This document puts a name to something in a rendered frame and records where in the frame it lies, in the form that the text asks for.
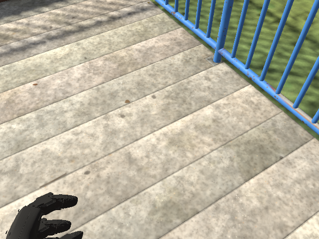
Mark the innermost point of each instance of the left robot hand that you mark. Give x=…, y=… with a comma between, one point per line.
x=29, y=224

